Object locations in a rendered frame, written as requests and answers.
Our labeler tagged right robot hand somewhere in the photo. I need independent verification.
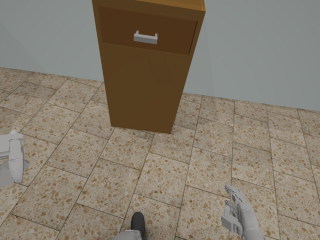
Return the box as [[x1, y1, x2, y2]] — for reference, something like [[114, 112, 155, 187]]
[[221, 184, 260, 237]]

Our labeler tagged left robot hand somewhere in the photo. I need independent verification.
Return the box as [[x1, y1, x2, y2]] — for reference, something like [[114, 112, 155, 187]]
[[0, 129, 30, 188]]

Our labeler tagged handle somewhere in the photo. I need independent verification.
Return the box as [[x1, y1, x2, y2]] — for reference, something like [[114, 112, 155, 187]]
[[134, 30, 158, 45]]

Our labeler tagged robot left foot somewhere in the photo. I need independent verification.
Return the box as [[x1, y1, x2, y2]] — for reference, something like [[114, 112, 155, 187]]
[[131, 212, 145, 240]]

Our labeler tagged right robot forearm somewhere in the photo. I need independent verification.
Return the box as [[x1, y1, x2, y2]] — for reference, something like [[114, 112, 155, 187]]
[[241, 229, 267, 240]]

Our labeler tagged cabinet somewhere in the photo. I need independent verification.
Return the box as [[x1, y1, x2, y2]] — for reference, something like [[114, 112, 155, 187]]
[[92, 0, 206, 134]]

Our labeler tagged left robot shin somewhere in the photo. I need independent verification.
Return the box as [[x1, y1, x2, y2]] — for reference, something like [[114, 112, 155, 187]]
[[123, 229, 141, 238]]

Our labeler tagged drawer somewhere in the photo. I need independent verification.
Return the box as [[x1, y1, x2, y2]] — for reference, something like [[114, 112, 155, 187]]
[[99, 6, 197, 55]]

